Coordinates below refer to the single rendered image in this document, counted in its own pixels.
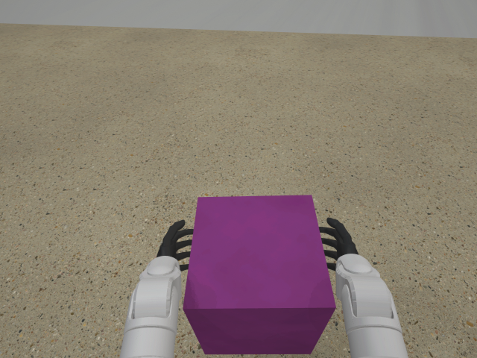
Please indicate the carton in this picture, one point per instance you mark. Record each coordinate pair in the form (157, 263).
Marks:
(258, 281)

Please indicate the left robot hand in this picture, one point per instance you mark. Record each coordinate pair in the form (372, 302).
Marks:
(170, 246)

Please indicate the robot right forearm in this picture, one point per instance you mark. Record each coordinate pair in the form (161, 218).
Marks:
(370, 316)

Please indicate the robot left forearm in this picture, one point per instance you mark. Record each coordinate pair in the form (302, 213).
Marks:
(151, 323)

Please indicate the right robot hand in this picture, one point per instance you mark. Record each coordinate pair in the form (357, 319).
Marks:
(343, 243)

